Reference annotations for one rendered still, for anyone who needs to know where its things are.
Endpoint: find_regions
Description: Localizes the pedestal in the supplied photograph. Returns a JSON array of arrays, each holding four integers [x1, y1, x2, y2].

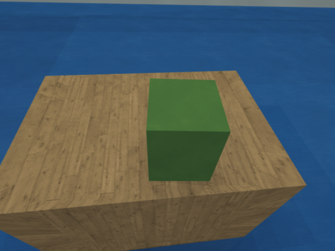
[[0, 71, 307, 251]]

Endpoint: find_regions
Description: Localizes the carton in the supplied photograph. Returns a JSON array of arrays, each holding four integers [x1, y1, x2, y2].
[[146, 78, 231, 181]]

